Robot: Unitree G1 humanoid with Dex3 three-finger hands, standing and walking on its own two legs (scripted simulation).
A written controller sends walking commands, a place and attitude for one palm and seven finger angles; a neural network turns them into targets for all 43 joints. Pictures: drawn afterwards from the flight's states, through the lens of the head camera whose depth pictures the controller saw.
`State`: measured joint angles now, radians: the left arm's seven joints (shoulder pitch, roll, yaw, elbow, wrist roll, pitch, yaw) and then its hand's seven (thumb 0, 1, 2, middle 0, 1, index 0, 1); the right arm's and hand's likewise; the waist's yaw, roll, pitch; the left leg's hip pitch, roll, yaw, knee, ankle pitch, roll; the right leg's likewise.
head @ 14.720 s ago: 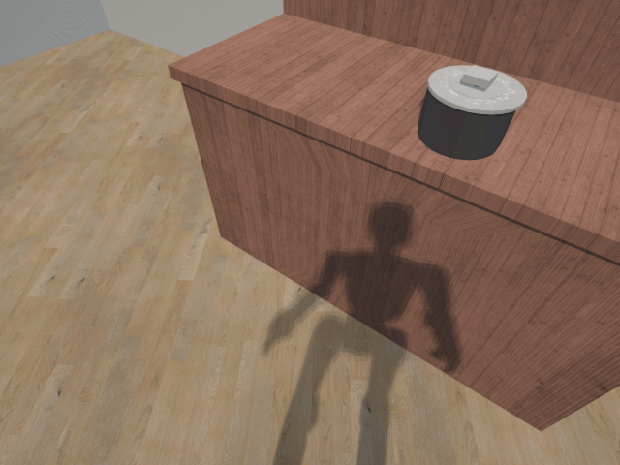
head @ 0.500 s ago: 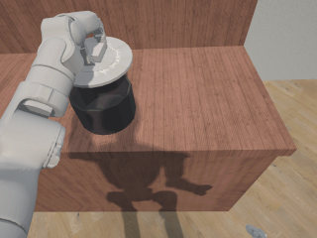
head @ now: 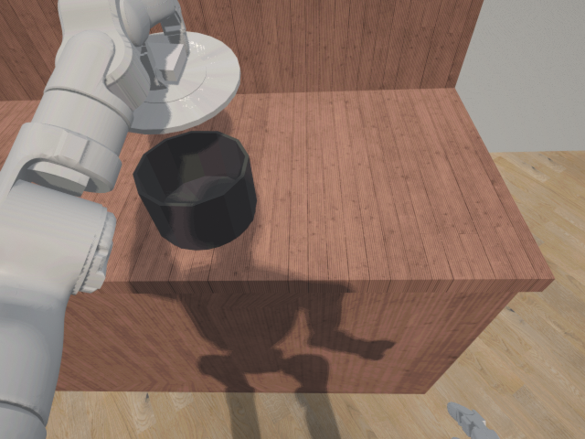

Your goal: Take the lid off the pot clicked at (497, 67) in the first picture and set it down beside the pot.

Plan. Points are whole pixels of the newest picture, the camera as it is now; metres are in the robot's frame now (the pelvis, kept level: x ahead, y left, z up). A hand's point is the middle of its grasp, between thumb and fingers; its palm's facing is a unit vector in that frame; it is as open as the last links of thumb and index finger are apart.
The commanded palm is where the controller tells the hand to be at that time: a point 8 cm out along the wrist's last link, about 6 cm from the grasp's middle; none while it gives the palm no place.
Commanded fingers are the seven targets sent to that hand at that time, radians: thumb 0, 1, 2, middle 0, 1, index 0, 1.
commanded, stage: lift the lid straight up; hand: left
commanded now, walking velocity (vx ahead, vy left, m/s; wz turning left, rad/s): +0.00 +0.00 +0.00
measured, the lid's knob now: (160, 61) +0.51 +0.15 +0.27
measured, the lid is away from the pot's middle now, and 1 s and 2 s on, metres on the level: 0.01 0.09 0.19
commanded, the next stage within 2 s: move the lid sideways beside the pot in 0.24 s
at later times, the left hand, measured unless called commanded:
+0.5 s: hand (145, 55) +0.48 +0.15 +0.29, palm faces -0.18 -0.04 -0.98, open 8.7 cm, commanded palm +0.46 +0.18 +0.36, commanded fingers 0.00 0.52 1.11 -0.83 -1.02 -0.75 -0.97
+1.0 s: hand (74, 66) +0.47 +0.24 +0.29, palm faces -0.18 -0.05 -0.98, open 8.7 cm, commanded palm +0.46 +0.24 +0.36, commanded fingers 0.00 0.52 1.11 -0.83 -1.02 -0.75 -0.97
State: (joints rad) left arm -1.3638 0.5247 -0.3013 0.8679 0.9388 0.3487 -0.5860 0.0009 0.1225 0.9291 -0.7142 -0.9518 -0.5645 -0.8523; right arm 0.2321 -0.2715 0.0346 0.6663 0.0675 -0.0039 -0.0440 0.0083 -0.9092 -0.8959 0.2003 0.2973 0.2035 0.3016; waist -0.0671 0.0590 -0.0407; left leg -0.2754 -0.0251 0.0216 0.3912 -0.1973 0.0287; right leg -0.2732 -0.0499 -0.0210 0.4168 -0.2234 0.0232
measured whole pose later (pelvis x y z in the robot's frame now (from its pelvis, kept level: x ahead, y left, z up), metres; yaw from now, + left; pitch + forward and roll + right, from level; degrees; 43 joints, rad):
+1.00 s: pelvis +0.00 +0.00 +0.00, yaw +0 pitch +5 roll +0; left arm -1.33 0.72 -0.23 0.87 0.97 0.24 -0.62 0.00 0.13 0.93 -0.73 -0.96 -0.56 -0.85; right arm 0.24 -0.28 0.03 0.65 0.08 0.06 -0.06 0.01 -0.91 -0.90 0.20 0.30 0.20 0.30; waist -0.08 0.04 -0.03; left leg -0.30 -0.02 0.01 0.41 -0.20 0.03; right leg -0.28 -0.04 -0.03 0.39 -0.20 0.02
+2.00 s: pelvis +0.00 +0.00 +0.00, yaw +0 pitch +6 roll -1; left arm -1.32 0.94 -0.14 1.00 1.01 0.13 -0.64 0.00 0.13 0.93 -0.73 -0.96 -0.56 -0.85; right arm 0.27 -0.30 0.05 0.68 0.11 0.12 -0.09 0.01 -0.91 -0.90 0.20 0.30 0.21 0.30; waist -0.09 0.04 -0.01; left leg -0.32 0.00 0.01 0.43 -0.22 0.03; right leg -0.27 -0.02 -0.03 0.35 -0.19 0.02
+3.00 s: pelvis +0.01 +0.01 +0.00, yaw -1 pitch +7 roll -2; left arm -1.34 0.98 -0.11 1.13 1.03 0.16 -0.62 0.00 0.14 0.93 -0.73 -0.96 -0.55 -0.85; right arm 0.32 -0.31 0.05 0.69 0.12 0.09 -0.09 0.00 -0.91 -0.90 0.20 0.30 0.21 0.30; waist -0.12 0.03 0.01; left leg -0.35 0.00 0.01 0.47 -0.25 0.04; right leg -0.28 -0.02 -0.03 0.36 -0.20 0.03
